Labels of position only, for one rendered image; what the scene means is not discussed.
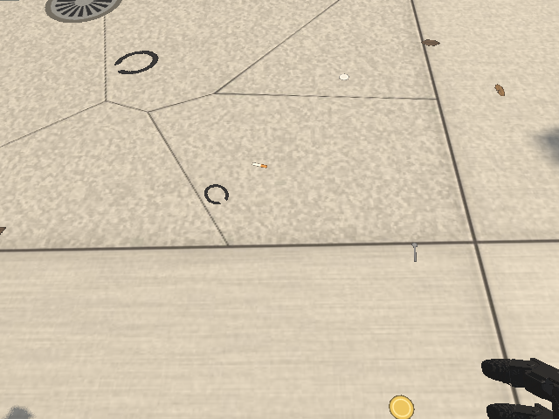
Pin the right robot hand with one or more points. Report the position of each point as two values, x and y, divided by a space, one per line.
535 376

